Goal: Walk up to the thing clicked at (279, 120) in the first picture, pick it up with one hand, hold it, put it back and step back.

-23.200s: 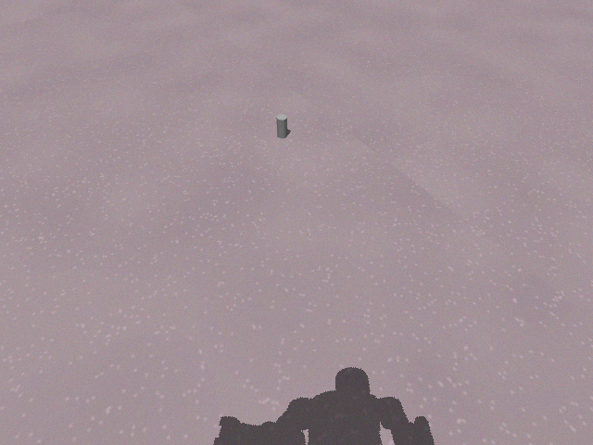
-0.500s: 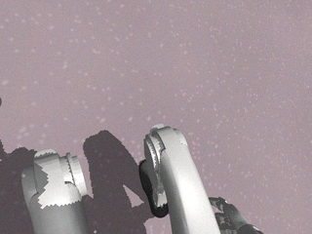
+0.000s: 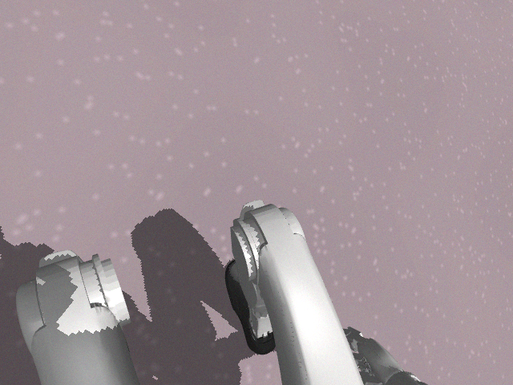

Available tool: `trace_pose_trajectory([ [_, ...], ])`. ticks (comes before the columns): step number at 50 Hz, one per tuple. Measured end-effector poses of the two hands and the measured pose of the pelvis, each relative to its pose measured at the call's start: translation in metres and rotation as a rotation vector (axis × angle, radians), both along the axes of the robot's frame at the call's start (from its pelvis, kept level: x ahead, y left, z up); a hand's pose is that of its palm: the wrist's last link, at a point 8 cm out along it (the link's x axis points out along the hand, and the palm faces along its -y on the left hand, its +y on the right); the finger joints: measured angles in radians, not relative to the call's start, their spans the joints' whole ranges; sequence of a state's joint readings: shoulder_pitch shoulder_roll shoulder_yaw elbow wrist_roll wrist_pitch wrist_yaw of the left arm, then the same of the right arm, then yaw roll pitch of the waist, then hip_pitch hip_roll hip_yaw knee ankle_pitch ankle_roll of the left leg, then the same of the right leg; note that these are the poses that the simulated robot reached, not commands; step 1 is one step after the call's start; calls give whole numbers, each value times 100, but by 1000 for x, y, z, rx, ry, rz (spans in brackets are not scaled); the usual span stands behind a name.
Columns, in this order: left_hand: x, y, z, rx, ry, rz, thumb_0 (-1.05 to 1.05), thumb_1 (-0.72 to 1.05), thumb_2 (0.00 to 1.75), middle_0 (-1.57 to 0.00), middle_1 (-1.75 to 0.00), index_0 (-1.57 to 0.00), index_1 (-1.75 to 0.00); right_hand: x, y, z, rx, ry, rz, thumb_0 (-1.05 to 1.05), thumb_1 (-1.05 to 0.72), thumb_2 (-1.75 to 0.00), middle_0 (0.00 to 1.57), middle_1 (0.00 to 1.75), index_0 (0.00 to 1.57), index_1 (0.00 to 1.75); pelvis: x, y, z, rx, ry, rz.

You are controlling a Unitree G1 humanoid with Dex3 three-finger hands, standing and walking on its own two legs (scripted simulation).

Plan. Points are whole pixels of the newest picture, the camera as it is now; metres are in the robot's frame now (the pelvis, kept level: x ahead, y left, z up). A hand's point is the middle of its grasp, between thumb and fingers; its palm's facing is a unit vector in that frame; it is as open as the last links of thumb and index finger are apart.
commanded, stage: close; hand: left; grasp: from above
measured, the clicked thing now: out of the picture +0.45 +0.34 -0.25
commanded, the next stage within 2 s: settle in 1.36 s
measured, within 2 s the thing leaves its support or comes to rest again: leaves its support in 1.76 s
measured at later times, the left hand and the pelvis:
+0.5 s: hand out of the picture +0.45 +0.34 -0.22, palm faces -0.42 -0.13 -0.90, open 10.2 cm; pelvis -0.01 +0.00 -0.01, yaw -1 degrees
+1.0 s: hand out of the picture +0.44 +0.35 -0.21, palm faces -0.44 -0.15 -0.89, open 9.6 cm; pelvis +0.00 +0.00 -0.01, yaw -1 degrees
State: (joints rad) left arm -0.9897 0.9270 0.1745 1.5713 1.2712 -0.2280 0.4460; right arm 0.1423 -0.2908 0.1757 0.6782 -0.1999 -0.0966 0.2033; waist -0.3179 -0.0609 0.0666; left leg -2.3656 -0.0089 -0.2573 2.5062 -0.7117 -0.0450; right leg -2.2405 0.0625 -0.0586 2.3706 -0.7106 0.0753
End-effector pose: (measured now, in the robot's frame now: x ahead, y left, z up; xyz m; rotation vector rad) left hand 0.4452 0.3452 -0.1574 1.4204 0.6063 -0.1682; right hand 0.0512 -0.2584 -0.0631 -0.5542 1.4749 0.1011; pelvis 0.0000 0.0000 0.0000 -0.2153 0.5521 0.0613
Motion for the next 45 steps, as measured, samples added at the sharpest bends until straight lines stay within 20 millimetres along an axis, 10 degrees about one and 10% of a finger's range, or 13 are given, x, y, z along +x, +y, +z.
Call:
trace_pose_trajectory([
  [45,4,4,2,7,-31,-15,2,6,70,-57,-91,-51,-86,4,3,3,-12,-26,69,0,-91,-90,21,30,21,30,-4,3,-5,-17,-31,-10],
])
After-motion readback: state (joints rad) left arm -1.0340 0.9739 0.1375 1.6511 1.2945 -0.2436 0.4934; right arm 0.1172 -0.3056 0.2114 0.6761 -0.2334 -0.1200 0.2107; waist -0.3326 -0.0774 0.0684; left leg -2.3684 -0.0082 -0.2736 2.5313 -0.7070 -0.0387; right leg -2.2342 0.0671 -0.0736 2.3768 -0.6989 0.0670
